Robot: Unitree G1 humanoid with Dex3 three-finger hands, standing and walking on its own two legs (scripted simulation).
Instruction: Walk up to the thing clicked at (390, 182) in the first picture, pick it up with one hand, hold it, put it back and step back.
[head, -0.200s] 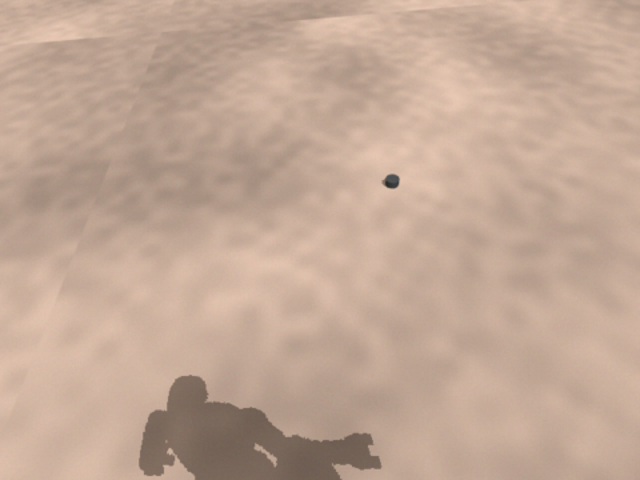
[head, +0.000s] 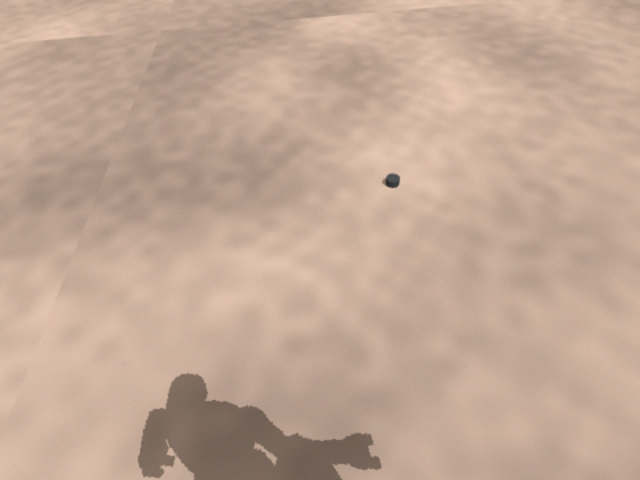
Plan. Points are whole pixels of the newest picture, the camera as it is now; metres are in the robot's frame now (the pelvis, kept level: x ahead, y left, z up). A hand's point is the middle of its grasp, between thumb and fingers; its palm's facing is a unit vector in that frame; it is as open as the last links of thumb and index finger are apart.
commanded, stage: stand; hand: left
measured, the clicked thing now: (392, 180) +1.48 -0.29 -0.76
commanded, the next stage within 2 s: walk up in 0.92 s
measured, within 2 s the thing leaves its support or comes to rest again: neither
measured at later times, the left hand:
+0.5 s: hand out of the picture +0.08 +0.25 -0.16, palm faces -0.02 -0.94 -0.33, open 7.4 cm
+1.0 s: hand out of the picture +0.08 +0.26 -0.16, palm faces -0.08 -0.94 -0.33, open 7.4 cm
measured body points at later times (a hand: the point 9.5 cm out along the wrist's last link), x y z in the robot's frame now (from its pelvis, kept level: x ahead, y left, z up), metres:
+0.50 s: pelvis +0.01 +0.00 +0.00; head +0.02 +0.00 +0.45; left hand +0.08 +0.30 -0.13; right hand +0.09 -0.29 -0.13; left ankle +0.00 +0.13 -0.75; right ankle +0.00 -0.11 -0.75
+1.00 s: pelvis +0.01 +0.01 +0.00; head +0.03 +0.00 +0.44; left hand +0.08 +0.31 -0.13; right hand +0.09 -0.30 -0.13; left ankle +0.00 +0.12 -0.74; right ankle -0.01 -0.12 -0.75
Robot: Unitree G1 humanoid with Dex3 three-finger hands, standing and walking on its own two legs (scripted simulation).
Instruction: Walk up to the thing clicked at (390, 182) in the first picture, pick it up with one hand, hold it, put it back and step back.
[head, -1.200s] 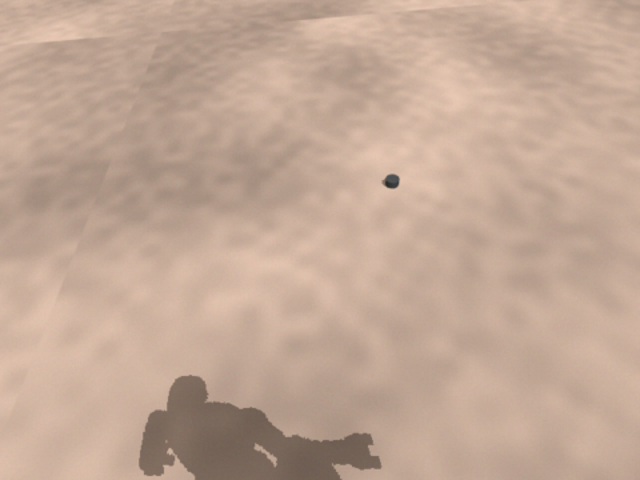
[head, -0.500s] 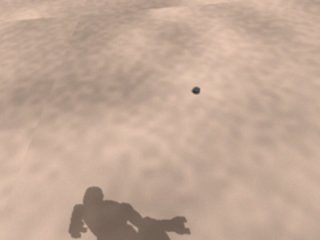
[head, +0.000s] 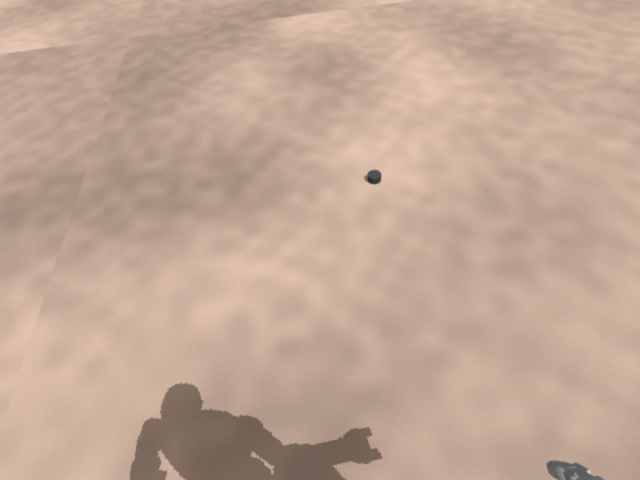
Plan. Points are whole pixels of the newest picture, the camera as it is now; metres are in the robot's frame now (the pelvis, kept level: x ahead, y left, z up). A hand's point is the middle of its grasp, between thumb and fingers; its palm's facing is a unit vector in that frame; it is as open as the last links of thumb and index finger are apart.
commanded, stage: walk up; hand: left
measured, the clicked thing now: (374, 177) +1.49 -0.18 -0.76
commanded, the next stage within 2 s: none
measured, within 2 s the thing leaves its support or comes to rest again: neither
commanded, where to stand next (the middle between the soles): +1.21 +0.16 m, yaw -91 degrees
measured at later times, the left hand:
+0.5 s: hand (193, 386) +0.28 +0.24 -0.12, palm faces -0.33 -0.82 -0.48, open 7.4 cm
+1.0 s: hand (282, 176) +0.77 +0.13 -0.12, palm faces -0.66 -0.53 -0.53, open 7.4 cm
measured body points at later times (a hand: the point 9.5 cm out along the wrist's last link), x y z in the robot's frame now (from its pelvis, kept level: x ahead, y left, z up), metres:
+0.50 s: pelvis +0.18 -0.02 -0.01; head +0.17 -0.07 +0.44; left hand +0.30 +0.28 -0.09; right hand +0.21 -0.37 -0.12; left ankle +0.36 +0.08 -0.68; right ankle +0.09 -0.16 -0.74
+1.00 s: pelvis +0.46 +0.01 -0.01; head +0.46 -0.04 +0.43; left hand +0.80 +0.16 -0.09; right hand +0.23 -0.23 -0.14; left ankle +0.47 +0.08 -0.74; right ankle +0.48 -0.13 -0.71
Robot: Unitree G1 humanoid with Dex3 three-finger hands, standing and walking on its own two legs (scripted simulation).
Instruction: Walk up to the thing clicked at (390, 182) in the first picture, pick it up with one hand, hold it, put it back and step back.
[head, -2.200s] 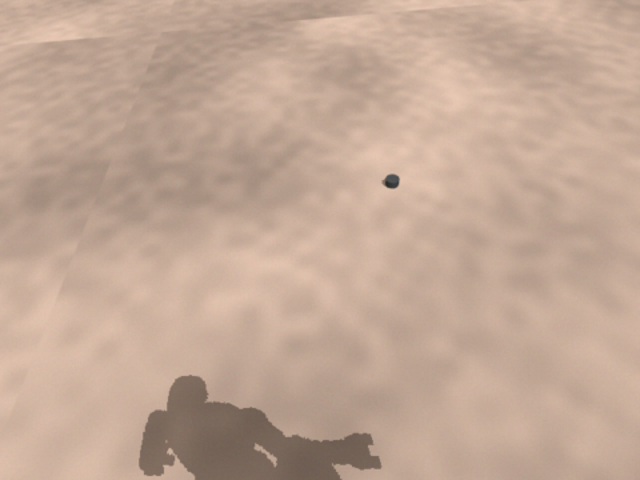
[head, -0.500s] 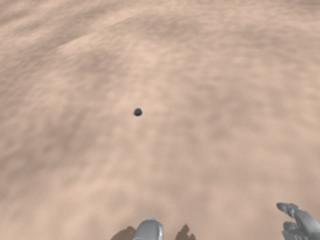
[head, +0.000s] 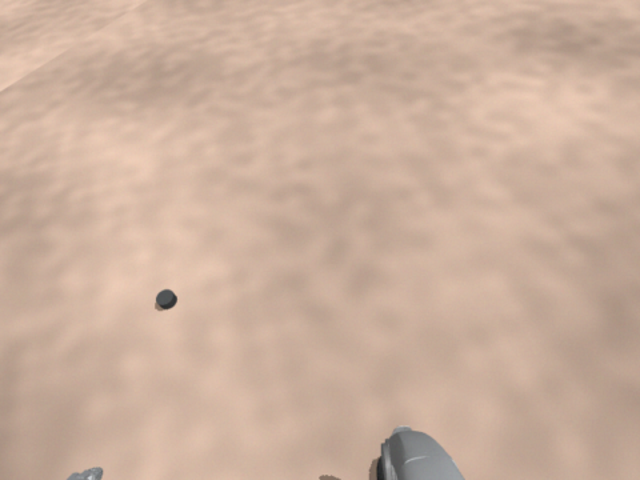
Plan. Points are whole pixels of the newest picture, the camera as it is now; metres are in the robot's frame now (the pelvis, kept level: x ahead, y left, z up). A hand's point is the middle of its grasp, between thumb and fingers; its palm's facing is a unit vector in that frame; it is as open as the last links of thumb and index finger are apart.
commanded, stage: walk up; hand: left
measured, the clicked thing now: (166, 299) +0.89 +0.55 -0.75
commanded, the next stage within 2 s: none
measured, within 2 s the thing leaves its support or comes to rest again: neither
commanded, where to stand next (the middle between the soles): +0.45 +0.62 m, yaw -49 degrees
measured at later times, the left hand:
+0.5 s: hand out of the picture +0.29 +0.53 -0.16, palm faces -0.25 -0.73 -0.64, open 7.4 cm
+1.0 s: hand out of the picture +0.48 +0.63 -0.13, palm faces -0.36 -0.68 -0.63, open 7.4 cm
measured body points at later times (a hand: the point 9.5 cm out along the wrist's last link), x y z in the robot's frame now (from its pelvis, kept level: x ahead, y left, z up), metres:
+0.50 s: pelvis +0.17 +0.20 -0.05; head +0.21 +0.17 +0.39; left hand +0.30 +0.56 -0.12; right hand +0.24 -0.17 -0.13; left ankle +0.24 +0.33 -0.73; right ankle +0.13 -0.04 -0.70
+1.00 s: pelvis +0.26 +0.38 -0.04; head +0.28 +0.32 +0.40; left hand +0.50 +0.66 -0.09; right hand +0.23 +0.04 -0.16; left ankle +0.37 +0.55 -0.66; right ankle +0.28 +0.19 -0.73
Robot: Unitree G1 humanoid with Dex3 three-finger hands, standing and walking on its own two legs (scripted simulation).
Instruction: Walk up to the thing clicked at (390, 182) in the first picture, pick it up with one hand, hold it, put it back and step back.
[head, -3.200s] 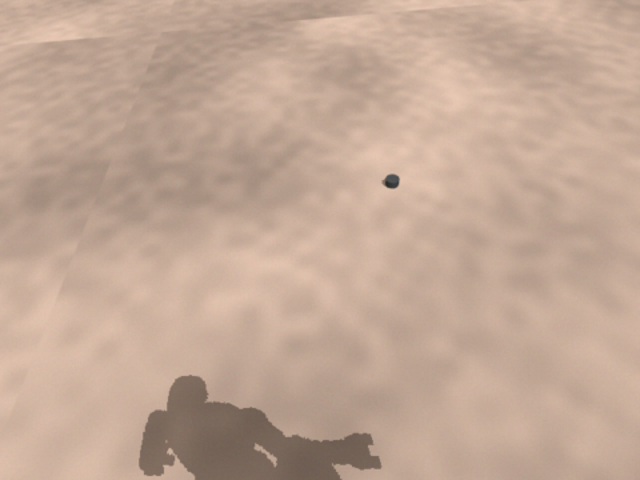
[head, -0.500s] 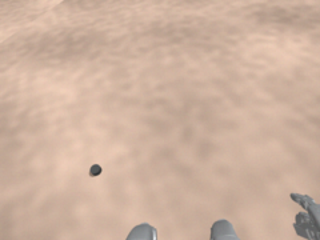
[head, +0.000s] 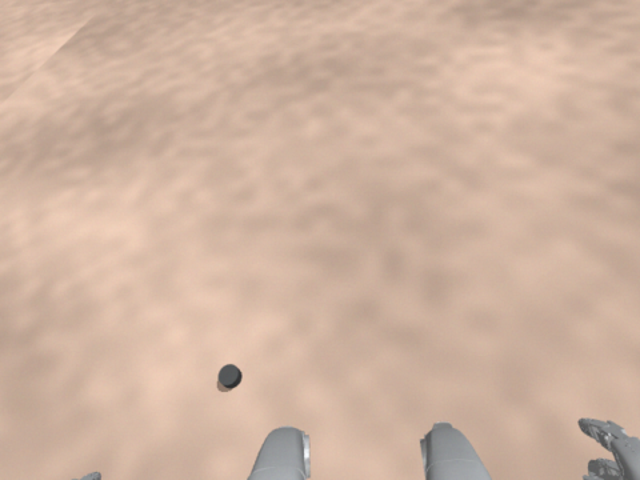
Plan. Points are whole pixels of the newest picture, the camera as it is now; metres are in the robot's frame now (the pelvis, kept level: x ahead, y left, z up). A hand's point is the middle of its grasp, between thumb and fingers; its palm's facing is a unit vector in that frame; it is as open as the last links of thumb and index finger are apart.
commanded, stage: walk up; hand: left
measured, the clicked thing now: (230, 376) +0.49 +0.42 -0.70
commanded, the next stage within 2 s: none
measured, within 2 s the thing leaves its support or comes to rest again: neither
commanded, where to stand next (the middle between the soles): +0.06 +0.29 m, yaw -23 degrees
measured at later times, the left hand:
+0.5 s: hand out of the picture +0.07 +0.52 -0.11, palm faces -0.18 -0.79 -0.58, open 7.4 cm
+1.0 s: hand out of the picture +0.12 +0.65 -0.12, palm faces -0.39 -0.83 -0.40, open 7.4 cm
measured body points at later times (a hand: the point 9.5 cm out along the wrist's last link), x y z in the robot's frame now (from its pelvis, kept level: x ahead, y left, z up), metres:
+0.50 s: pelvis -0.04 +0.24 +0.00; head +0.01 +0.19 +0.44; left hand +0.08 +0.56 -0.07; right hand -0.03 -0.09 -0.13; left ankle +0.00 +0.35 -0.63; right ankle +0.02 +0.11 -0.69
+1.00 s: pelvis -0.04 +0.39 +0.03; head -0.01 +0.41 +0.48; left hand +0.14 +0.69 -0.10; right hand -0.17 +0.08 -0.07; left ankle -0.02 +0.52 -0.69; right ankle -0.07 +0.24 -0.63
